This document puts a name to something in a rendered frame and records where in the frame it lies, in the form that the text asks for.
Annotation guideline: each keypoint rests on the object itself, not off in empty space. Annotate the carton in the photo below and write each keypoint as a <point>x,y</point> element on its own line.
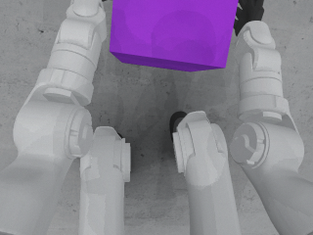
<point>180,35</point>

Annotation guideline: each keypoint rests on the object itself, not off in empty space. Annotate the robot right forearm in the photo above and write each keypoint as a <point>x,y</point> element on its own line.
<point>260,77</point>

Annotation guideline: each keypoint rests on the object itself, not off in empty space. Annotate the robot left forearm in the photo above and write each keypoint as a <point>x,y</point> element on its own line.
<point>74,57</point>

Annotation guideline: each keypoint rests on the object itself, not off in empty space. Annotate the right robot hand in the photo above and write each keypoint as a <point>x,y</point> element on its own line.
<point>252,10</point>

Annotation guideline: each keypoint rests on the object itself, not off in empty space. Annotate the robot right foot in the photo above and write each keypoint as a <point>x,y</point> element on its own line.
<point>174,121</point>

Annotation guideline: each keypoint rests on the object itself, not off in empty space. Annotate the robot right upper arm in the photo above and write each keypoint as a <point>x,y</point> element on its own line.
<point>270,156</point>

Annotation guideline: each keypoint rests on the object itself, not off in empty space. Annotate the robot right thigh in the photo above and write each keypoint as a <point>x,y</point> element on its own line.
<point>212,204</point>

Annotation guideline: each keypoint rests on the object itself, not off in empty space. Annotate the robot left upper arm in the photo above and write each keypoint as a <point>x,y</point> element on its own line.
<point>48,136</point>

